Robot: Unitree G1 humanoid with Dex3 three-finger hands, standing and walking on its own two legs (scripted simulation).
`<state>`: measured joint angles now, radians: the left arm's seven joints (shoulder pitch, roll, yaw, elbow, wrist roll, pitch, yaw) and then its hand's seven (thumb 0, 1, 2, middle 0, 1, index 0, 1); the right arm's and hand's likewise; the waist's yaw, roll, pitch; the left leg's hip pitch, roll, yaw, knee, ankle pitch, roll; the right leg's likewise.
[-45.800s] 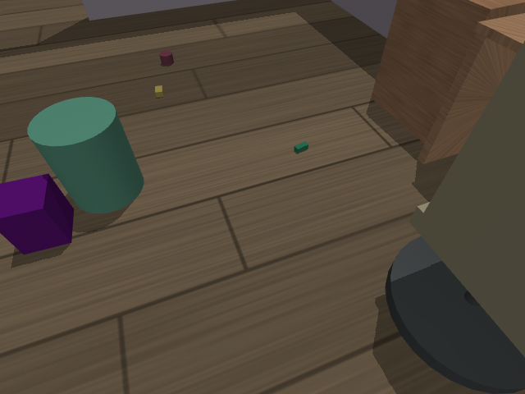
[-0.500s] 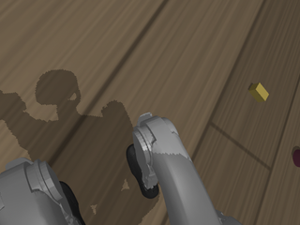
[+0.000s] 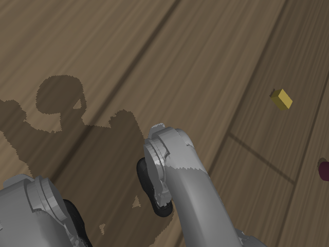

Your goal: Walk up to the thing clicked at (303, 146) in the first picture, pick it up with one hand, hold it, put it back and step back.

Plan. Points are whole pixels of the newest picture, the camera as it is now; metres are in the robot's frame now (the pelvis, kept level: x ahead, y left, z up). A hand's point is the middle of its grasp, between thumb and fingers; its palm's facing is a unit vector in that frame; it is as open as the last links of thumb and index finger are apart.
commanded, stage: rise first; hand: left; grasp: from above
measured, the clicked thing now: out of the picture +0.50 +0.32 -0.32
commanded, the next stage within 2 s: approach in 0.92 s
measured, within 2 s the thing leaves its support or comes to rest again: neither
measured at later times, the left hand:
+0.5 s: hand out of the picture +0.47 +0.35 -0.21, palm faces -0.18 -0.36 -0.91, open 14.2 cm
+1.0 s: hand out of the picture +0.47 +0.36 -0.21, palm faces -0.18 -0.37 -0.91, open 14.2 cm
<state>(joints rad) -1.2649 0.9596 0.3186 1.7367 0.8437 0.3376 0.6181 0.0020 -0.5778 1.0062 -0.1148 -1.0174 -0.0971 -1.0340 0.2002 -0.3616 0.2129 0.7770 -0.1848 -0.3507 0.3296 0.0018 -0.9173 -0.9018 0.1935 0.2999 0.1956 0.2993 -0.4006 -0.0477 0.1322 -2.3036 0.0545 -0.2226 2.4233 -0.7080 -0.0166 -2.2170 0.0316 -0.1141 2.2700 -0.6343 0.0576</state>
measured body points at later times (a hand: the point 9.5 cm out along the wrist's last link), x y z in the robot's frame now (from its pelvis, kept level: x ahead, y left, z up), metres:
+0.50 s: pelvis +0.00 +0.00 +0.00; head +0.29 +0.09 +0.33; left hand +0.48 +0.37 -0.15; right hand -0.01 -0.25 -0.06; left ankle +0.07 +0.13 -0.30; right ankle +0.12 -0.13 -0.30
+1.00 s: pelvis +0.00 +0.00 +0.00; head +0.29 +0.09 +0.33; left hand +0.48 +0.37 -0.15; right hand -0.02 -0.25 -0.05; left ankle +0.07 +0.13 -0.30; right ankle +0.12 -0.13 -0.30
